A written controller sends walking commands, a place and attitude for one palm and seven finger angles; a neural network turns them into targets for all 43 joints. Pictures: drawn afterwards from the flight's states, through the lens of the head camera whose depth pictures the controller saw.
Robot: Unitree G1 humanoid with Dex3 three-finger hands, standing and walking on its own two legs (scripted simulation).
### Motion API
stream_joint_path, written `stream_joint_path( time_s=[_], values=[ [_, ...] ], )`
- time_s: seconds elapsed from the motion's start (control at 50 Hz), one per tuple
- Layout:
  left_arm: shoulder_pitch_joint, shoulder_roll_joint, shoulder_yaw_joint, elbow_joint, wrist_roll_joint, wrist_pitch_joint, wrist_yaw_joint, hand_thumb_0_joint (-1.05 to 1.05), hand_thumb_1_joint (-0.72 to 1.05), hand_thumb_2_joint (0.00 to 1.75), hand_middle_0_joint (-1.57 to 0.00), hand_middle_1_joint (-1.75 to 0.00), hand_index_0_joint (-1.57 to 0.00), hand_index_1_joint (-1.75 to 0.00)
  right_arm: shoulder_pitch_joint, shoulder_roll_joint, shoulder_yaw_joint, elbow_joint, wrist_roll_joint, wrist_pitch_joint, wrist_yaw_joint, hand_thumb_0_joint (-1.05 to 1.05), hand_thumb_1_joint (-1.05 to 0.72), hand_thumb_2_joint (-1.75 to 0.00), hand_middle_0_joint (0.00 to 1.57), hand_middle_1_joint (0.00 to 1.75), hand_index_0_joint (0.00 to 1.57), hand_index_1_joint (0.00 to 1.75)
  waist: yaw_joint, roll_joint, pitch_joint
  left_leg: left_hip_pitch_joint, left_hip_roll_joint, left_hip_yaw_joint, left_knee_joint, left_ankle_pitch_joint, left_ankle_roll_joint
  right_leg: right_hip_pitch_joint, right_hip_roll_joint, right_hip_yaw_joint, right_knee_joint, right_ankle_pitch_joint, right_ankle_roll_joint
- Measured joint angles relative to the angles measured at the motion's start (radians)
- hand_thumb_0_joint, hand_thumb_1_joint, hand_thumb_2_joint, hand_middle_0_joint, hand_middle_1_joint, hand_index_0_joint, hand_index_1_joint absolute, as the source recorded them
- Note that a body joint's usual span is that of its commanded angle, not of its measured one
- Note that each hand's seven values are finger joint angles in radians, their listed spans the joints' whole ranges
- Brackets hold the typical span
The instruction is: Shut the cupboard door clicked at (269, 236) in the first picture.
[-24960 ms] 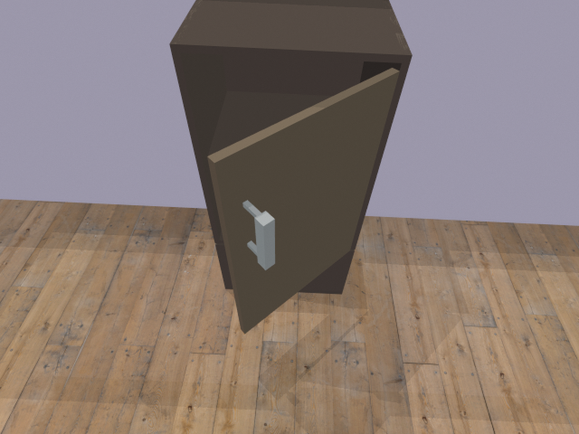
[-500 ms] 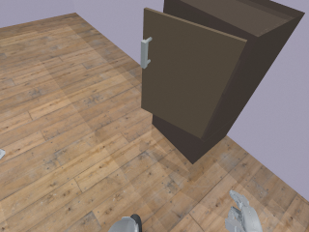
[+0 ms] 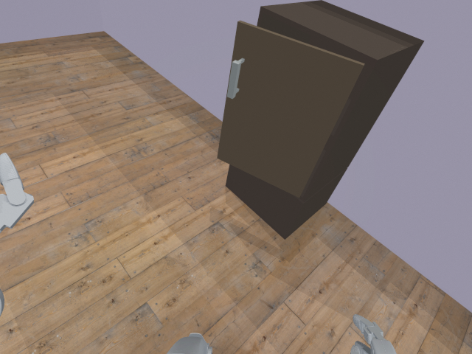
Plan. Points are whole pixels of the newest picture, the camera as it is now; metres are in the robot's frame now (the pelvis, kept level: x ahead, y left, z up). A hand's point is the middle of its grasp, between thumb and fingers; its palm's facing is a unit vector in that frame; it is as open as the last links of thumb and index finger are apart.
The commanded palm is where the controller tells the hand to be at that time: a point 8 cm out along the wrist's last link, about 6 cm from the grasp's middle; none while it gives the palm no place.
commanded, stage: stop stepping back and stand still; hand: left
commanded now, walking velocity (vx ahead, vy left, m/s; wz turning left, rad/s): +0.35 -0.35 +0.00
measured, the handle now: (236, 78) +0.98 +0.07 +0.01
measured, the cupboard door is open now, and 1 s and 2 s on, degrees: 19 19 19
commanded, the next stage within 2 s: none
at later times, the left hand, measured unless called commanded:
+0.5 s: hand out of the picture +0.01 +0.35 +0.21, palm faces +0.32 -0.88 -0.34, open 7.4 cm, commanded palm -0.04 +0.39 +0.20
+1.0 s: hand out of the picture -0.02 +0.40 +0.20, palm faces +0.36 -0.82 -0.44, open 7.4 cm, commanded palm -0.09 +0.45 +0.20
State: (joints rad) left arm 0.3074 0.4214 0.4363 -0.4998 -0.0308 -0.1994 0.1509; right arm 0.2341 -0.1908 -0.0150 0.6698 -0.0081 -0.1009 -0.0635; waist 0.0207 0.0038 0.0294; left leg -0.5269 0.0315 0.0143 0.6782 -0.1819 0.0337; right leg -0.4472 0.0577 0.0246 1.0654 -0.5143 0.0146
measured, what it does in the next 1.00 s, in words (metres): walks backwards: right foot, then left foot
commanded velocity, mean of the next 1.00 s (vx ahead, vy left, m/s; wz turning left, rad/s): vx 0.25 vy -0.13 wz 0.00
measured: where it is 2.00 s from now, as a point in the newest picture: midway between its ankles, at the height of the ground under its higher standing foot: outside the picture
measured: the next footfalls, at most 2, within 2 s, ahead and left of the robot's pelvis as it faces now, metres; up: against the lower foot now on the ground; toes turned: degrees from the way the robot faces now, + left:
right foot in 0.16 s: -0.04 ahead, -0.07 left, -0.01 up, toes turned -8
left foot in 0.28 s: -0.04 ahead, +0.19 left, -0.01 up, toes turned +0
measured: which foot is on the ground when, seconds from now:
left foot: down 0.00-0.08, up 0.10-0.26, down 0.28-0.60, up 0.62-0.88, down 0.90-1.00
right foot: up 0.00-0.14, down 0.16-0.26, up 0.28-0.62, down 0.64-0.90, up 0.92-1.00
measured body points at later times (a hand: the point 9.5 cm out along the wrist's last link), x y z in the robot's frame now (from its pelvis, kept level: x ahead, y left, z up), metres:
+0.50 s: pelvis -0.20 +0.11 +0.04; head -0.22 +0.16 +0.49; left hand -0.01 +0.39 +0.23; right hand -0.10 -0.11 -0.04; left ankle -0.09 +0.20 -0.70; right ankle -0.21 +0.00 -0.63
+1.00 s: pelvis -0.26 +0.16 +0.01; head -0.24 +0.18 +0.46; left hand -0.04 +0.44 +0.23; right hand -0.14 -0.09 -0.07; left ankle -0.19 +0.29 -0.71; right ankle -0.30 +0.06 -0.68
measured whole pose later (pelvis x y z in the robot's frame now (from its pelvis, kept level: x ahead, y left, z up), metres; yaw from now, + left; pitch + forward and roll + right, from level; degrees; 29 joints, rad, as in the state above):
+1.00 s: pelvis -0.26 +0.16 +0.01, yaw -4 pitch -1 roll +0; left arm 0.48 0.49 0.49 -0.56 -0.05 -0.20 0.17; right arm 0.22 -0.15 0.00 0.65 -0.01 -0.08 -0.09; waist -0.04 -0.08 0.05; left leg -0.36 0.11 0.13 0.65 -0.25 -0.02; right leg -0.34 -0.01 -0.05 0.93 -0.50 -0.01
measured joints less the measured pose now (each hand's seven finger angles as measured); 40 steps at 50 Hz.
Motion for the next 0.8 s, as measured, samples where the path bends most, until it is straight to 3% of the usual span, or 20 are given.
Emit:
stream_joint_path(
  time_s=[0.06, 0.08, 0.1, 0.12, 0.14, 0.16, 0.18, 0.22, 0.26, 0.3, 0.34, 0.38, 0.46, 0.54, 0.6, 0.64, 0.68, 0.72, 0.76, 0.8],
  values=[
    [-0.033, -0.001, 0.001, -0.001, -0.022, 0.076, -0.013, 0.01, 0.89, 0.9, -0.21, -0.3, -0.21, -0.3, 0.001, 0.046, 0.001, 0.002, 0.003, 0.012, 0.043, 0.01, -0.9, -0.9, 0.2, 0.3, 0.2, 0.3, -0.044, -0.015, 0.025, 0.053, 0.019, 0.045, -0.179, 0.038, -0.112, 0.015, 0.058, -0.067, 0.123, 0.001, -0.011],
    [0.006, 0.004, -0.003, -0.033, -0.032, 0.089, -0.019, 0.01, 0.89, 0.9, -0.21, -0.3, -0.21, -0.3, 0.011, 0.055, -0.003, -0.013, 0.001, 0.016, 0.056, 0.01, -0.9, -0.9, 0.2, 0.3, 0.2, 0.3, -0.059, -0.012, 0.02, 0.063, 0.025, 0.066, -0.232, 0.028, -0.163, 0.054, 0.07, -0.117, 0.068, -0.024, -0.027],
    [0.063, 0.024, -0.009, -0.078, -0.038, 0.093, -0.023, 0.02, 0.89, 0.9, -0.21, -0.3, -0.21, -0.3, 0.029, 0.059, -0.006, -0.034, 0.004, 0.017, 0.067, 0.01, -0.9, -0.9, 0.2, 0.3, 0.2, 0.3, -0.072, -0.012, 0.007, 0.035, 0.023, 0.094, -0.21, -0.064, -0.211, 0.111, 0.07, -0.172, -0.045, -0.068, -0.069],
    [0.137, 0.068, 0.007, -0.144, -0.04, 0.085, -0.025, 0.02, 0.89, 0.9, -0.21, -0.3, -0.21, -0.3, 0.045, 0.066, -0.002, -0.053, 0.019, 0.015, 0.078, 0.01, -0.9, -0.9, 0.2, 0.3, 0.21, 0.3, -0.063, -0.057, -0.018, -0.045, -0.009, 0.109, -0.006, -0.175, -0.193, 0.155, 0.039, -0.184, -0.185, -0.06, -0.128],
    [0.211, 0.118, 0.051, -0.221, -0.046, 0.069, -0.026, 0.02, 0.89, 0.9, -0.21, -0.3, -0.2, -0.3, 0.053, 0.07, 0.007, -0.07, 0.028, 0.011, 0.083, 0.01, -0.9, -0.9, 0.2, 0.3, 0.21, 0.3, -0.03, -0.131, -0.05, -0.152, -0.054, 0.108, 0.285, -0.247, -0.102, 0.169, -0.013, -0.144, -0.327, -0.047, -0.183],
    [0.251, 0.145, 0.096, -0.28, -0.051, 0.045, -0.034, 0.02, 0.89, 0.9, -0.21, -0.3, -0.21, -0.3, 0.039, 0.062, 0.015, -0.073, 0.024, 0.011, 0.08, 0.01, -0.9, -0.9, 0.21, 0.3, 0.21, 0.3, 0.016, -0.173, -0.061, -0.222, -0.058, 0.094, 0.518, -0.269, -0.069, 0.124, -0.05, -0.095, -0.368, 0.003, -0.188],
    [0.245, 0.154, 0.113, -0.291, -0.048, 0.001, -0.045, 0.02, 0.89, 0.9, -0.21, -0.3, -0.21, -0.3, 0.013, 0.05, 0.018, -0.054, 0.005, 0.021, 0.071, 0.01, -0.9, -0.9, 0.21, 0.3, 0.21, 0.3, 0.035, -0.158, -0.049, -0.223, -0.029, 0.051, 0.624, -0.261, -0.061, 0.07, -0.049, -0.087, -0.31, 0.061, -0.144],
    [0.16, 0.163, 0.084, -0.229, -0.029, -0.051, -0.044, 0.01, 0.89, 0.9, -0.21, -0.3, -0.21, -0.3, -0.001, 0.044, 0.019, -0.012, -0.004, 0.037, 0.053, 0.01, -0.9, -0.9, 0.2, 0.3, 0.21, 0.3, 0.027, -0.123, -0.047, -0.109, 0.027, 0.008, 0.53, -0.279, -0.046, 0.04, -0.062, -0.119, -0.266, 0.099, -0.082],
    [0.071, 0.134, 0.052, -0.143, -0.015, -0.049, -0.018, 0.01, 0.88, 0.9, -0.22, -0.3, -0.22, -0.3, 0.014, 0.031, 0.029, 0.004, 0.003, 0.036, 0.027, 0.01, -0.9, -0.9, 0.2, 0.3, 0.21, 0.3, 0.013, -0.09, -0.083, 0.067, 0.063, -0.002, 0.253, -0.349, -0.025, 0.01, -0.072, -0.128, -0.233, 0.019, -0.076],
    [0.007, 0.093, 0.061, -0.058, -0.014, -0.033, 0.007, 0.01, 0.89, 0.9, -0.22, -0.3, -0.22, -0.3, 0.004, 0.023, 0.032, -0.005, 0.008, 0.031, 0.007, 0.01, -0.9, -0.9, 0.2, 0.3, 0.21, 0.3, -0.017, -0.054, -0.072, 0.081, 0.062, -0.018, 0.17, -0.293, -0.017, -0.054, -0.054, -0.088, -0.095, -0.046, -0.054],
    [0.002, 0.069, 0.086, 0.016, -0.014, -0.019, 0.005, 0.01, 0.89, 0.9, -0.21, -0.3, -0.21, -0.3, -0.007, 0.05, 0.038, -0.005, 0.004, 0.038, 0.014, 0.01, -0.9, -0.9, 0.2, 0.3, 0.2, 0.3, -0.032, -0.055, -0.041, 0.094, 0.058, 0.003, 0.142, -0.184, -0.016, -0.103, -0.027, -0.05, 0.082, 0.028, -0.035],
    [0.04, 0.039, 0.077, 0.031, -0.014, 0.015, -0.007, 0.01, 0.89, 0.9, -0.21, -0.3, -0.21, -0.3, 0.01, 0.072, 0.046, -0.01, -0.001, 0.046, 0.036, 0.01, -0.9, -0.9, 0.2, 0.3, 0.2, 0.3, -0.04, -0.049, -0.035, 0.124, 0.067, 0.014, 0.056, -0.123, -0.019, -0.118, -0.011, -0.062, 0.152, 0.115, -0.026],
    [0.178, -0.019, -0.018, -0.059, -0.011, 0.06, -0.015, 0.01, 0.9, 0.9, -0.2, -0.3, -0.2, -0.3, 0.051, 0.089, 0.06, -0.021, -0.01, 0.067, 0.048, 0.01, -0.9, -0.9, 0.21, 0.3, 0.21, 0.3, -0.034, -0.03, -0.041, 0.193, 0.098, 0.039, -0.163, -0.082, -0.036, -0.026, 0.01, -0.128, -0.007, 0.164, -0.027],
    [0.264, 0.033, -0.053, -0.137, -0.011, 0.071, -0.02, 0.02, 0.89, 0.9, -0.21, -0.3, -0.21, -0.3, 0.064, 0.081, 0.055, -0.038, -0.022, 0.068, 0.022, 0.01, -0.9, -0.9, 0.21, 0.3, 0.21, 0.3, -0.029, -0.006, -0.055, 0.207, 0.115, 0.063, -0.321, -0.04, -0.06, 0.154, 0.041, -0.212, -0.262, 0.048, -0.045],
    [0.268, 0.121, 0.002, -0.141, -0.026, 0.081, -0.015, 0.01, 0.89, 0.9, -0.21, -0.3, -0.21, -0.3, 0.047, 0.061, 0.04, -0.058, -0.013, 0.06, 0.011, 0.01, -0.9, -0.9, 0.21, 0.3, 0.21, 0.31, -0.029, -0.013, -0.067, 0.125, 0.096, 0.103, -0.259, -0.065, -0.074, 0.327, 0.048, -0.235, -0.516, -0.003, -0.085],
    [0.251, 0.172, 0.064, -0.135, -0.028, 0.074, -0.008, 0.01, 0.89, 0.9, -0.21, -0.3, -0.21, -0.3, 0.015, 0.035, 0.032, -0.075, 0.0, 0.055, 0.011, 0.01, -0.9, -0.9, 0.21, 0.3, 0.21, 0.31, -0.002, -0.056, -0.076, -0.025, 0.062, 0.123, 0.009, -0.165, -0.067, 0.356, -0.003, -0.157, -0.628, 0.088, -0.146],
    [0.207, 0.133, 0.059, -0.085, -0.025, 0.049, -0.006, 0.01, 0.89, 0.9, -0.21, -0.3, -0.21, -0.3, -0.021, -0.006, 0.017, -0.033, 0.005, 0.065, 0.011, 0.01, -0.9, -0.9, 0.21, 0.3, 0.21, 0.3, 0.007, 0.009, -0.058, -0.107, 0.081, 0.038, 0.288, -0.205, -0.059, 0.317, 0.016, -0.165, -0.534, 0.151, -0.128],
    [0.186, 0.081, 0.04, -0.026, -0.022, 0.035, -0.002, 0.01, 0.89, 0.9, -0.21, -0.3, -0.21, -0.3, -0.002, -0.014, 0.005, -0.003, 0.015, 0.077, 0.008, 0.01, -0.9, -0.9, 0.2, 0.3, 0.21, 0.3, 0.011, 0.013, -0.083, -0.128, 0.076, 0.008, 0.44, -0.184, -0.057, 0.321, 0.008, -0.16, -0.509, 0.113, -0.104],
    [0.172, 0.02, 0.021, 0.023, -0.018, 0.036, 0.005, 0.01, 0.89, 0.9, -0.21, -0.3, -0.21, -0.3, 0.028, -0.015, 0.005, 0.008, 0.017, 0.085, -0.004, 0.01, -0.9, -0.9, 0.2, 0.3, 0.21, 0.3, 0.014, -0.007, -0.107, -0.109, 0.083, 0.014, 0.464, -0.169, -0.052, 0.331, -0.014, -0.148, -0.523, 0.105, -0.088],
    [0.148, -0.033, -0.006, 0.054, -0.013, 0.041, 0.016, 0.01, 0.89, 0.9, -0.21, -0.3, -0.21, -0.3, 0.054, -0.017, 0.007, 0.011, 0.014, 0.081, -0.019, 0.01, -0.9, -0.9, 0.2, 0.3, 0.2, 0.3, 0.012, -0.032, -0.11, -0.052, 0.093, 0.038, 0.365, -0.171, -0.041, 0.339, -0.043, -0.144, -0.536, 0.112, -0.077]
  ],
)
